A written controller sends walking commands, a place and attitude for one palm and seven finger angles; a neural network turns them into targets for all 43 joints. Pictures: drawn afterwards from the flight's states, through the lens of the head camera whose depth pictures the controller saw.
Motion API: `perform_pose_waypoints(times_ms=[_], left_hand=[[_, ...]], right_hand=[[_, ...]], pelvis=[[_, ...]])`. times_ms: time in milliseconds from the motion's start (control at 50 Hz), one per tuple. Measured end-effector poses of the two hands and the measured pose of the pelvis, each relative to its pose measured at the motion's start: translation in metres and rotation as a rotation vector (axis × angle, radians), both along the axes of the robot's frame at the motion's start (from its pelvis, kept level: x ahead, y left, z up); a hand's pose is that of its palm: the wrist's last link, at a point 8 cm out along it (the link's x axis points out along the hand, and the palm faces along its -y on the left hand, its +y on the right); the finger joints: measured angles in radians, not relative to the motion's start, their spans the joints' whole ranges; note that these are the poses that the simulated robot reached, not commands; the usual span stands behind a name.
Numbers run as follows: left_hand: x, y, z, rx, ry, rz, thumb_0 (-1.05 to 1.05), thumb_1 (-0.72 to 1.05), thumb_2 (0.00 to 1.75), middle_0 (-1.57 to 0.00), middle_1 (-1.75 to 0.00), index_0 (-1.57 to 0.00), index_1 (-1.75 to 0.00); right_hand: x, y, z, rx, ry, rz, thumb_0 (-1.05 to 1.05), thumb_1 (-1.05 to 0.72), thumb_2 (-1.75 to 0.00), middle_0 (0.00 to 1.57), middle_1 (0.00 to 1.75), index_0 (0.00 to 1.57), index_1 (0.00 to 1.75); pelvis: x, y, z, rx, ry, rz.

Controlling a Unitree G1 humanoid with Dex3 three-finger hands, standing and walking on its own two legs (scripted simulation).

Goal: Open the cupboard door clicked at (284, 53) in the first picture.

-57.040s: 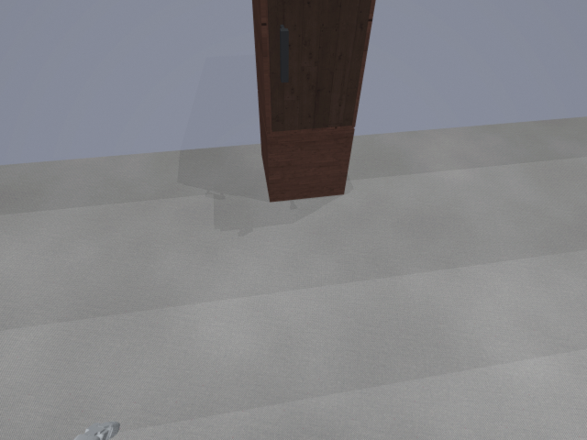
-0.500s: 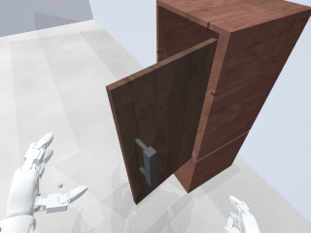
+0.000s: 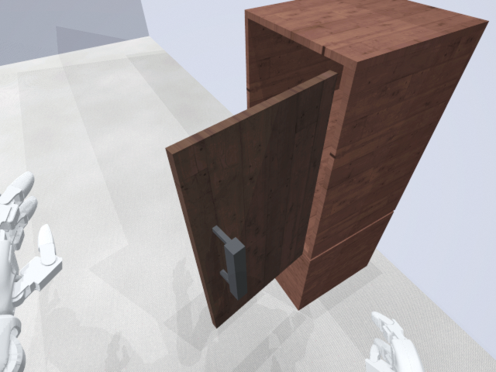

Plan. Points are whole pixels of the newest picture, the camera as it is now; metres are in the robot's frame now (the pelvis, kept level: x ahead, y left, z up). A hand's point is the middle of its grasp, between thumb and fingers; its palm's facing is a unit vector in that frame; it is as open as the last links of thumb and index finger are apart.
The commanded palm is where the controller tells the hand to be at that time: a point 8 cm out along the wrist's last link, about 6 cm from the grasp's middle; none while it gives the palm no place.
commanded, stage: draw the hand back to the body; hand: left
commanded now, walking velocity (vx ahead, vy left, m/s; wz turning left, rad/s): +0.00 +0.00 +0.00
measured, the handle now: (229, 263) +0.32 +0.09 -0.03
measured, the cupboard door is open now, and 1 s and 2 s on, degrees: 100 100 100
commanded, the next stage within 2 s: step back with the hand held close in 0.20 s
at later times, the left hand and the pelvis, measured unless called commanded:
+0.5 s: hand (73, 262) +0.19 +0.25 +0.16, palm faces +0.42 -0.78 -0.46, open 7.4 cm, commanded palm +0.13 +0.28 +0.17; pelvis -0.02 -0.02 +0.00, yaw -1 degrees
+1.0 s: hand (9, 327) +0.11 +0.27 +0.16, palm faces +0.51 -0.74 -0.44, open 7.4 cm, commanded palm +0.06 +0.30 +0.17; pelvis -0.08 +0.00 -0.01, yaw +1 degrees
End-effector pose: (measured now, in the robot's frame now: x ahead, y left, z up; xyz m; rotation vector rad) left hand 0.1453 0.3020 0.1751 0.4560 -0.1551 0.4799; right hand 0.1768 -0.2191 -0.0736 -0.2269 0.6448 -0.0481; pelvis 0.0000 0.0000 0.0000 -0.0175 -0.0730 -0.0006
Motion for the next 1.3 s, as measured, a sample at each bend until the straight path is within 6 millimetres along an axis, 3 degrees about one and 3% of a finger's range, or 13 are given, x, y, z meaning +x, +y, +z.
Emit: perform_pose_waypoints(times_ms=[120, 420, 620, 860, 1020, 1180, 1300], left_hand=[[-0.003, -0.01, -0.011, -0.024, 0.043, -0.008, 0.01, 0.88, 0.89, -0.21, -0.3, -0.21, -0.3], [-0.004, -0.02, 0.008, 0.056, -0.014, -0.013, 0.02, 0.89, 0.9, -0.21, -0.3, -0.21, -0.3], [0.0, -0.024, -0.005, 0.102, 0.092, -0.13, 0.01, 0.89, 0.9, -0.21, -0.3, -0.21, -0.3], [-0.044, 0.002, -0.002, 0.144, -0.009, -0.095, 0.01, 0.89, 0.9, -0.22, -0.3, -0.21, -0.3], [-0.082, 0.001, -0.004, 0.11, -0.068, 0.011, 0.01, 0.89, 0.9, -0.21, -0.3, -0.21, -0.3], [-0.097, -0.02, 0.003, 0.107, -0.068, -0.125, 0.01, 0.89, 0.9, -0.21, -0.3, -0.21, -0.3], [-0.119, -0.001, 0.006, 0.156, -0.067, -0.155, 0.01, 0.89, 0.9, -0.22, -0.3, -0.21, -0.3]], right_hand=[[-0.006, -0.006, -0.002, 0.003, 0.013, -0.008, 0.01, -0.9, -0.89, 0.2, 0.3, 0.2, 0.3], [-0.013, -0.021, -0.003, 0.01, 0.017, -0.022, 0.01, -0.9, -0.89, 0.2, 0.3, 0.2, 0.3], [-0.042, -0.042, -0.004, -0.047, 0.085, -0.146, 0.01, -0.91, -0.89, 0.2, 0.3, 0.2, 0.3], [-0.084, -0.023, 0.002, -0.102, 0.07, -0.148, 0.01, -0.91, -0.89, 0.2, 0.3, 0.2, 0.3], [-0.106, -0.008, -0.012, -0.073, 0.079, -0.076, 0.01, -0.9, -0.89, 0.2, 0.3, 0.2, 0.3], [-0.135, -0.016, -0.011, -0.022, 0.076, -0.115, 0.01, -0.9, -0.89, 0.21, 0.3, 0.21, 0.3], [-0.164, -0.024, 0.003, -0.09, 0.093, -0.155, 0.01, -0.9, -0.89, 0.2, 0.3, 0.2, 0.3]], pelvis=[[-0.003, -0.007, 0.001, 0.003, -0.007, -0.002], [-0.012, -0.021, 0.001, -0.005, 0.016, -0.001], [-0.026, -0.008, -0.001, 0.006, 0.077, -0.022], [-0.062, 0.007, -0.01, 0.015, 0.06, -0.012], [-0.083, -0.001, -0.014, 0.011, 0.101, 0.012], [-0.119, -0.005, -0.011, -0.016, 0.081, 0.0], [-0.144, 0.003, -0.009, -0.009, 0.098, 0.007]])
